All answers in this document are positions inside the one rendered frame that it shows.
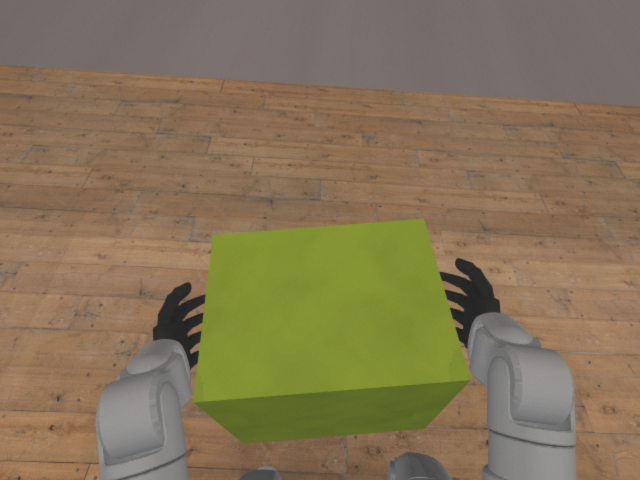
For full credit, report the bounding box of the robot left hand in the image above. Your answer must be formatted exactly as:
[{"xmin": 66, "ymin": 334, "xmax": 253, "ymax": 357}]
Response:
[{"xmin": 153, "ymin": 282, "xmax": 206, "ymax": 370}]

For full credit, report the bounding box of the carton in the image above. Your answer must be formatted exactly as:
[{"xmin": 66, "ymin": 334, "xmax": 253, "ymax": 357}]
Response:
[{"xmin": 193, "ymin": 219, "xmax": 471, "ymax": 444}]

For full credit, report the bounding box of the right robot forearm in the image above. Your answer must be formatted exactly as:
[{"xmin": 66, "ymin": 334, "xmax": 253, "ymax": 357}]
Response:
[{"xmin": 467, "ymin": 312, "xmax": 577, "ymax": 480}]

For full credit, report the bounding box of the robot right hand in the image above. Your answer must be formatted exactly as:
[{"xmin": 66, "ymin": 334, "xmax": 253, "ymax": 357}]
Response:
[{"xmin": 440, "ymin": 258, "xmax": 500, "ymax": 348}]

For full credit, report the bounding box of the right robot thigh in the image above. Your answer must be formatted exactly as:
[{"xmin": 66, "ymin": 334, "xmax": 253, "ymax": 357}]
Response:
[{"xmin": 387, "ymin": 452, "xmax": 452, "ymax": 480}]

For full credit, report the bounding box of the left robot forearm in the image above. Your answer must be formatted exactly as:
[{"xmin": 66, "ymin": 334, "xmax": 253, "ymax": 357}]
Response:
[{"xmin": 95, "ymin": 339, "xmax": 192, "ymax": 480}]

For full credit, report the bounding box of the left robot shin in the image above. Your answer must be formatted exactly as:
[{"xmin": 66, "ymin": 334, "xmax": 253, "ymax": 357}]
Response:
[{"xmin": 258, "ymin": 466, "xmax": 281, "ymax": 477}]

